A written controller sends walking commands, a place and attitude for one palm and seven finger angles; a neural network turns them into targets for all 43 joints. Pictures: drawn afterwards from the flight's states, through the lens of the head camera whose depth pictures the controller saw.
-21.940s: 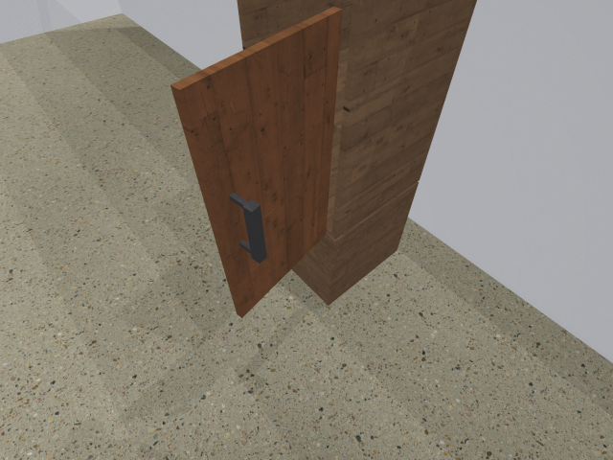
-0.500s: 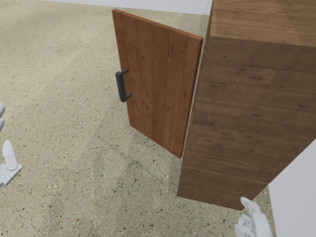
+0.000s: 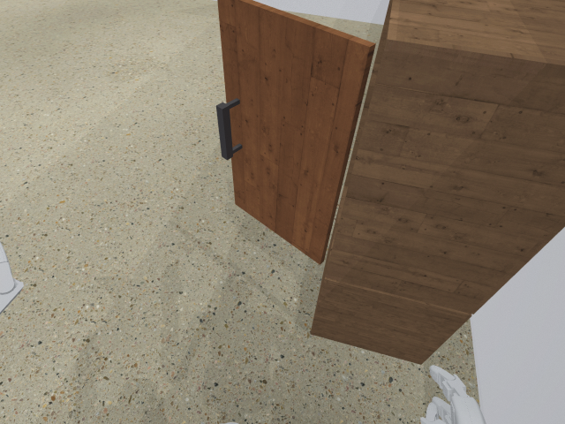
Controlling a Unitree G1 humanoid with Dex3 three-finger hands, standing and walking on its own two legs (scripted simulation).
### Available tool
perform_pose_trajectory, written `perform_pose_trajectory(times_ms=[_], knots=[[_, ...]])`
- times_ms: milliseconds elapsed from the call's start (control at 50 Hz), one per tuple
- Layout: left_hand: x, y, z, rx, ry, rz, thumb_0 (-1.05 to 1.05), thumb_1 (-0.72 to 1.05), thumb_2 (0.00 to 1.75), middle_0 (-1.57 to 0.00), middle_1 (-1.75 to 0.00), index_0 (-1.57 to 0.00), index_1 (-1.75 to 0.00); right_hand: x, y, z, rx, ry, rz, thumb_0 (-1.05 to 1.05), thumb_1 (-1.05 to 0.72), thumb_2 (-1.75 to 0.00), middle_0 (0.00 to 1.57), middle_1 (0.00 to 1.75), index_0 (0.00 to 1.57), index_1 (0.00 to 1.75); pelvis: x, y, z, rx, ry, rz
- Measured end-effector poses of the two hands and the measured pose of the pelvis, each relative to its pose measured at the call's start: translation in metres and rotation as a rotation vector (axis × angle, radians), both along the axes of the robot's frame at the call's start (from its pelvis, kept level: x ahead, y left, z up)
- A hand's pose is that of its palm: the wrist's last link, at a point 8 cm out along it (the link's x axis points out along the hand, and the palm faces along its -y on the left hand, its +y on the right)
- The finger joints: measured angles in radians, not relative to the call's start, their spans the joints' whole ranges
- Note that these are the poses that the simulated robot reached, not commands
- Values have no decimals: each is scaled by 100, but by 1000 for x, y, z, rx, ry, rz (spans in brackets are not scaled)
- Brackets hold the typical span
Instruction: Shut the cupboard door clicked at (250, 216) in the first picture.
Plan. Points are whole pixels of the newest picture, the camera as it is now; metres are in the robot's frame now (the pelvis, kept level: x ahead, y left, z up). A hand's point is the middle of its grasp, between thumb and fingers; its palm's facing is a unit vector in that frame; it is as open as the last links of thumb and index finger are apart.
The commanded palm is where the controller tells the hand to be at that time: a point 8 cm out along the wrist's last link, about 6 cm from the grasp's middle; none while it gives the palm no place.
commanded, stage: step back with the hand held close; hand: left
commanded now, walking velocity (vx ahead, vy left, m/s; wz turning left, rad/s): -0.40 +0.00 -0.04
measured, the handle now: (231, 129) +0.75 +0.16 -0.01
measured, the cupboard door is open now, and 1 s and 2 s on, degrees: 64 64 64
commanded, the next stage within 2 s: stop stepping back and stand still in 0.62 s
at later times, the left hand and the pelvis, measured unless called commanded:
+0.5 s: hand (22, 325) +0.17 +0.24 +0.19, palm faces +0.36 -0.84 -0.40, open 7.5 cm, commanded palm +0.09 +0.29 +0.20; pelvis -0.07 +0.00 +0.02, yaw -4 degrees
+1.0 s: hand out of the picture +0.03 +0.30 +0.20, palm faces +0.32 -0.83 -0.45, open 7.5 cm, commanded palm -0.01 +0.35 +0.20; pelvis -0.17 +0.05 +0.01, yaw -3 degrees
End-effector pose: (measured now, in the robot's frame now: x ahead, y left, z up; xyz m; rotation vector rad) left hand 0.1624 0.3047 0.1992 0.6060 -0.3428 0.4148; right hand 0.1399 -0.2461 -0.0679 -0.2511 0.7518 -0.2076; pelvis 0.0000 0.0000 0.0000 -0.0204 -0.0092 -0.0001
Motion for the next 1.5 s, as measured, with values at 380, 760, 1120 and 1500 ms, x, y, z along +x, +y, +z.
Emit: perform_pose_trajectory(times_ms=[380, 760, 1120, 1500], knots=[[-39, 18, 8, -38, -36, 25, 1, 88, 89, -21, -31, -21, -31, -11, 31, 12, 15, -10, 66, 2, -91, -90, 20, 30, 20, 30, -28, 7, 12, -41, 86, -7], [-91, 17, 12, -14, -54, -177, 1, 88, 89, -21, -31, -21, -31, -124, -4, 27, -99, -21, -126, 1, -91, -90, 20, 30, 20, 30, -99, 29, 8, -63, -4, -54], [-186, 79, 16, -121, -149, -51, 1, 88, 89, -21, -31, -21, -31, -193, 95, 10, 2, 20, 1, 2, -91, -90, 20, 30, 21, 30, -177, 77, 7, -16, 4, -44], [-156, 69, 13, 2, 78, -56, 1, 88, 89, -21, -31, -21, -31, -221, 97, -2, 75, 70, -54, 2, -90, -90, 20, 30, 21, 30, -174, 76, 17, 6, 14, -76]])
